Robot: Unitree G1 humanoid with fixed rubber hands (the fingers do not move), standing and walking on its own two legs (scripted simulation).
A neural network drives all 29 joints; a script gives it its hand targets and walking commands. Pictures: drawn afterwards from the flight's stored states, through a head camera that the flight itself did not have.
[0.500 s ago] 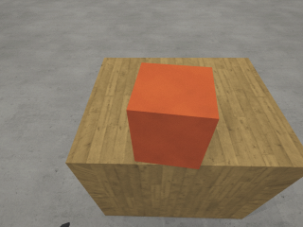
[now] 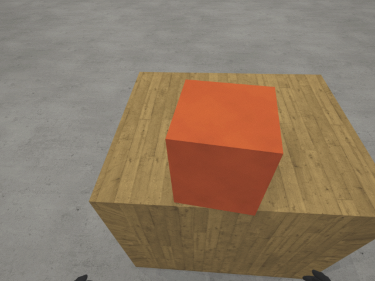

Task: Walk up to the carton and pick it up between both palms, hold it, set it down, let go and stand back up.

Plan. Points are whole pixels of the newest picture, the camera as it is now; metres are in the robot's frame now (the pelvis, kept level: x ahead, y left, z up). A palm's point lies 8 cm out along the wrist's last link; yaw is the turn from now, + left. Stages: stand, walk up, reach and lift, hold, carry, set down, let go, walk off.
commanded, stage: walk up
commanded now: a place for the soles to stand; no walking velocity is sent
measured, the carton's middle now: (220, 148) +0.43 -0.05 +0.04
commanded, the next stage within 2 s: reach and lift in 0.08 s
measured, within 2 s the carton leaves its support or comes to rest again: neither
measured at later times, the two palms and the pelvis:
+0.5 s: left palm (99, 256) +0.20 +0.22 -0.06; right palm out of the picture +0.14 -0.27 -0.07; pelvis +0.01 -0.04 +0.01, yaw -6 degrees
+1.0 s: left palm (95, 253) +0.20 +0.22 -0.03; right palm (325, 274) +0.17 -0.24 -0.03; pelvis +0.03 +0.00 +0.02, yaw -6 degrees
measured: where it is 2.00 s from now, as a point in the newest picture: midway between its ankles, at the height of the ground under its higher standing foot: outside the picture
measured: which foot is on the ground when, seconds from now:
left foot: down 0.00-1.00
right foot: down 0.00-1.00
